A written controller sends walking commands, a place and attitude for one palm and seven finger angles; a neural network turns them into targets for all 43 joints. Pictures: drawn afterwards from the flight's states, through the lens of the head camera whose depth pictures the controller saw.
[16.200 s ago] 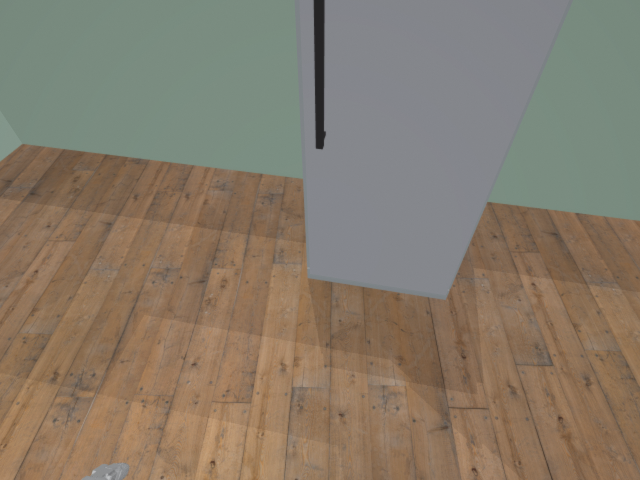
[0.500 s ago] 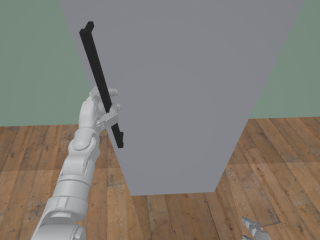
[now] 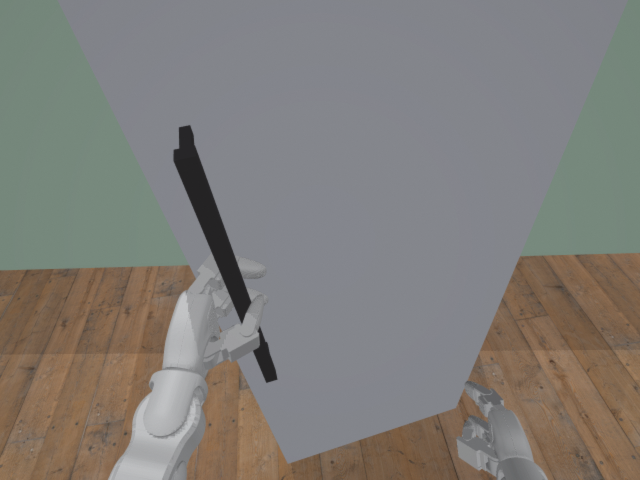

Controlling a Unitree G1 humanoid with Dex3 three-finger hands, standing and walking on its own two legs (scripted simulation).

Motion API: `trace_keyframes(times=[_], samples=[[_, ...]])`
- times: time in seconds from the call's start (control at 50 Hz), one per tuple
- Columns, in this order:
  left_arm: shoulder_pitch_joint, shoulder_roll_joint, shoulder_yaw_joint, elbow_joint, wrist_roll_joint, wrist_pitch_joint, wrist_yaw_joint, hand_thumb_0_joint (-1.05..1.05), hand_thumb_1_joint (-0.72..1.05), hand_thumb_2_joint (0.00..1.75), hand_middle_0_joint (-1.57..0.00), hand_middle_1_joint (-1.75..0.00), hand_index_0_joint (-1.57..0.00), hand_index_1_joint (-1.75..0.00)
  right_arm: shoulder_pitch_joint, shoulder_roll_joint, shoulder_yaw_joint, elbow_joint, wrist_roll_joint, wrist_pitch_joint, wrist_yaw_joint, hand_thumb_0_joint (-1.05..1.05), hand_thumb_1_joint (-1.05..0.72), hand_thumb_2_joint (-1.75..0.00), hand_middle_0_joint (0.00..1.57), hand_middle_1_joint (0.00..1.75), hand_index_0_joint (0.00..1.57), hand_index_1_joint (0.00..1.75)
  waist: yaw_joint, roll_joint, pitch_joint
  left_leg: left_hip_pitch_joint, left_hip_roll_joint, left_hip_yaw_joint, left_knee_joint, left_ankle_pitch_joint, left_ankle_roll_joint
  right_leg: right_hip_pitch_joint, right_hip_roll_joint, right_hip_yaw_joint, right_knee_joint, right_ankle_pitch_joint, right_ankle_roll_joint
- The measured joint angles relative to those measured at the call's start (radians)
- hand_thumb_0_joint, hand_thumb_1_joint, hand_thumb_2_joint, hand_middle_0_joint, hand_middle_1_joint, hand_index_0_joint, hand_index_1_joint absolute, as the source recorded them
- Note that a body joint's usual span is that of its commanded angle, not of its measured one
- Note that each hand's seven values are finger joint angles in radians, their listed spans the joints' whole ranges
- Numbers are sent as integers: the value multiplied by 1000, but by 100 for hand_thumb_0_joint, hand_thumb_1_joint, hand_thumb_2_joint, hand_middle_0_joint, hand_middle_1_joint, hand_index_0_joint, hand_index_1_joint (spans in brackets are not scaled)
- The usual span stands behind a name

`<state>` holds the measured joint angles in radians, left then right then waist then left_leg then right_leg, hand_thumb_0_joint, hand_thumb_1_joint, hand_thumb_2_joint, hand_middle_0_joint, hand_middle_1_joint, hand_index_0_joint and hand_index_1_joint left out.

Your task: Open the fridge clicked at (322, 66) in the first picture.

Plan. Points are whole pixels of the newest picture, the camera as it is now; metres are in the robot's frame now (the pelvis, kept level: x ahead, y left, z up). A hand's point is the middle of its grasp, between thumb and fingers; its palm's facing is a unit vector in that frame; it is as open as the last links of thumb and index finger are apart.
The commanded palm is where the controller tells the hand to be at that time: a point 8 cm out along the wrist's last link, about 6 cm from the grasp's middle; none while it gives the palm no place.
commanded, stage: walk backward, drawing the door open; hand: left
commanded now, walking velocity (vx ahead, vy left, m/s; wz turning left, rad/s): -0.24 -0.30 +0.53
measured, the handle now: (239, 286) +0.32 +0.11 +0.12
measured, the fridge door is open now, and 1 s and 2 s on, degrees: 18 54 86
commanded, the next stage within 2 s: stop walking and hold the door back in 1.56 s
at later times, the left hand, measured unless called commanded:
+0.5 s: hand (318, 439) +0.15 +0.01 +0.11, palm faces +0.11 -0.98 -0.17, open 6.3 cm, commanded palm +0.11 +0.05 +0.12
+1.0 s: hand out of the picture +0.06 -0.12 +0.11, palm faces +0.43 -0.89 -0.16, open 6.2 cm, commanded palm +0.01 -0.09 +0.12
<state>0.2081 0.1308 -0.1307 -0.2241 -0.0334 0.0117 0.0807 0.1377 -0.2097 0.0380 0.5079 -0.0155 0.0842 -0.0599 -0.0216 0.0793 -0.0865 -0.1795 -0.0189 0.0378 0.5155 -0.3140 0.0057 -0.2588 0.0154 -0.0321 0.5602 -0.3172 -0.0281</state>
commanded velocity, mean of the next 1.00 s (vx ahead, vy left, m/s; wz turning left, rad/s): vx -0.18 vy -0.39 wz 0.74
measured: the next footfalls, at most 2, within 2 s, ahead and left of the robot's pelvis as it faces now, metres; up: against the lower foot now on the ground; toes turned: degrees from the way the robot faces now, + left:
right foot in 0.44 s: +0.03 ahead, -0.16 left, +0.00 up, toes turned +13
left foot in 0.70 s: -0.15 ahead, -0.03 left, +0.00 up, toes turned +32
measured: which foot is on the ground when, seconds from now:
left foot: down 0.00-0.46, up 0.48-0.68, down 0.70-0.88, up 0.90-1.00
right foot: down 0.00-0.28, up 0.30-0.42, down 0.44-0.70, up 0.72-0.86, down 0.88-1.00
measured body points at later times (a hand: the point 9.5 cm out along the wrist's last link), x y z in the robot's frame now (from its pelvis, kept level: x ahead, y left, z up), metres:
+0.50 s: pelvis -0.09 -0.11 -0.02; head -0.07 -0.14 +0.43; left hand +0.14 +0.06 +0.12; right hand +0.11 -0.28 -0.13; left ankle -0.08 +0.08 -0.72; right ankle -0.01 -0.16 -0.74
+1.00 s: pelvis -0.12 -0.31 -0.02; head -0.07 -0.31 +0.43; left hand +0.03 -0.08 +0.12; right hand +0.16 -0.37 -0.12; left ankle -0.19 -0.17 -0.69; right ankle +0.00 -0.33 -0.74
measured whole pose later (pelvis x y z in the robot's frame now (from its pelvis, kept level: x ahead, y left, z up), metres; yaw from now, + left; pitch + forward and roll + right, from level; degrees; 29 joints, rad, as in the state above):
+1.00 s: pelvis -0.12 -0.31 -0.02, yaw +40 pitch -2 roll +2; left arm 0.13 0.11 -0.27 -0.35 0.04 -0.01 0.05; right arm 0.12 -0.19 -0.02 0.62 -0.01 -0.11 -0.05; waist -0.04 0.03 0.13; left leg -0.48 0.04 0.04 1.01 -0.56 -0.02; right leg -0.39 -0.07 -0.10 0.68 -0.25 -0.05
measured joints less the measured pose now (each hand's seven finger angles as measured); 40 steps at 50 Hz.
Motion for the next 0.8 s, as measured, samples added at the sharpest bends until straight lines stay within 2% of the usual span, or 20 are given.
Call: trace_keyframes(times=[0.12,0.18,0.22,0.24,0.26,0.28,0.34,0.38,0.44,0.46,0.48,0.54,0.58,0.62,0.68,0.7,0.72,0.74,0.76,0.8], samples=[[14,-18,-7,-19,14,-13,1,-1,68,78,-36,-133,-31,-135,5,20,7,-7,-2,-13,3,1,-90,-90,20,30,20,30,-2,3,16,-79,7,-15,81,32,-14,-8,-1,-42,-27,1,-49],[-7,-29,-33,-17,31,-27,-13,-1,68,77,-35,-134,-30,-134,28,12,-5,4,0,-41,-15,1,-90,-90,20,30,20,30,-3,-4,35,-157,5,-22,200,-35,-5,-23,-11,-86,-11,5,-62],[-21,-34,-54,-27,44,-32,-21,-1,69,77,-36,-135,-29,-134,40,8,-10,21,-4,-61,-24,1,-90,-90,20,30,20,30,1,-19,57,-183,10,-9,226,-56,-3,-32,-18,-108,10,2,-68],[-24,-34,-64,-37,46,-35,-23,-1,69,77,-36,-135,-29,-133,43,7,-10,28,-7,-71,-26,1,-90,-90,20,30,20,30,1,-26,68,-178,17,3,193,-25,-2,-41,-21,-116,31,-4,-71],[-24,-34,-72,-53,43,-38,-22,-1,69,78,-37,-136,-28,-133,47,2,-7,29,-11,-80,-27,1,-90,-90,20,30,20,30,2,-29,76,-161,29,6,133,70,5,-59,-20,-122,68,-17,-71],[-21,-32,-77,-67,37,-46,-20,-1,69,78,-38,-136,-28,-132,48,0,-8,32,-16,-88,-27,1,-90,-90,20,30,20,30,1,-27,80,-144,37,1,98,57,-7,-89,-15,-117,122,-33,-54],[-25,-2,-76,-71,43,-64,-13,-2,70,79,-40,-137,-27,-132,43,32,-18,62,-37,-90,-17,1,-90,-90,20,30,20,30,-26,-61,109,-142,18,-22,78,36,-36,-169,8,2,320,-123,23],[-29,2,-72,-71,45,-60,-13,-2,70,79,-40,-136,-27,-133,49,40,-18,75,-38,-99,-6,1,-90,-90,20,30,20,30,-36,-51,125,-145,29,-64,52,79,-58,-187,26,41,342,-138,40],[-26,-4,-69,-81,48,-47,-8,-2,70,79,-40,-134,-27,-133,61,43,-18,89,-23,-122,7,1,-90,-90,20,30,20,30,-30,-33,131,-168,50,-119,44,110,-80,-121,7,53,113,-32,31],[-25,-7,-64,-87,49,-43,-5,-2,70,79,-40,-134,-27,-133,56,45,-19,97,-15,-127,10,1,-90,-90,20,30,20,30,-25,-32,134,-185,59,-125,69,82,-66,-119,5,31,78,58,13],[-28,-11,-64,-89,52,-37,-2,-2,70,79,-40,-134,-27,-134,50,45,-23,106,-8,-130,10,2,-90,-90,20,30,20,30,-30,-29,139,-214,64,-122,131,9,-49,-124,6,7,80,89,-11],[-48,-22,-89,-73,64,-17,-7,-2,69,79,-40,-134,-27,-134,50,36,-42,129,-7,-142,-5,2,-90,-90,20,30,20,30,-37,-40,140,-313,51,-56,458,-157,-28,-121,-19,-60,72,92,-60],[-58,-26,-108,-61,73,-13,-16,-2,69,78,-40,-133,-27,-134,54,28,-46,132,-11,-151,-14,2,-90,-90,20,30,20,30,-38,-56,141,-320,48,7,567,-192,-28,-113,-37,-99,53,101,-75],[-68,-26,-127,-56,82,-14,-24,-2,69,78,-39,-134,-28,-134,59,22,-45,123,-13,-162,-19,2,-90,-90,20,30,20,30,-40,-73,142,-279,50,60,545,-213,-24,-112,-52,-138,36,116,-88],[-76,-25,-153,-75,87,-14,-30,-1,69,78,-40,-135,-27,-133,62,10,-38,85,-15,-181,-14,2,-90,-90,20,30,20,30,-41,-83,135,-162,55,98,311,-175,-9,-150,-57,-192,49,128,-106],[-78,-28,-161,-92,85,-16,-30,-1,69,78,-40,-135,-27,-132,67,-3,-36,57,-17,-189,-10,2,-90,-90,20,30,20,30,-42,-65,124,-120,69,71,191,-118,13,-190,-43,-209,89,109,-88],[-91,-22,-164,-98,81,-31,-27,-2,69,79,-41,-136,-26,-132,59,-4,-39,41,-22,-195,-8,1,-90,-90,20,30,20,30,-51,-59,132,-137,79,44,166,-18,16,-237,-34,-195,173,61,-47],[-104,-10,-162,-93,80,-52,-27,-2,69,79,-41,-136,-26,-132,45,5,-42,40,-26,-189,-5,1,-90,-90,20,30,20,30,-54,-71,156,-152,77,28,196,-3,0,-270,-24,-135,288,18,-7],[-107,-1,-158,-89,81,-65,-30,-2,69,79,-42,-137,-25,-132,34,13,-40,48,-29,-179,1,1,-90,-90,20,30,20,30,-53,-81,174,-153,75,13,206,-9,-22,-292,-13,-77,394,2,18],[-99,6,-156,-89,84,-67,-39,-2,69,80,-43,-138,-26,-132,24,16,-35,68,-27,-165,18,1,-90,-90,20,30,20,30,-49,-65,188,-155,86,-33,180,0,-60,-295,-2,-7,484,-21,43]])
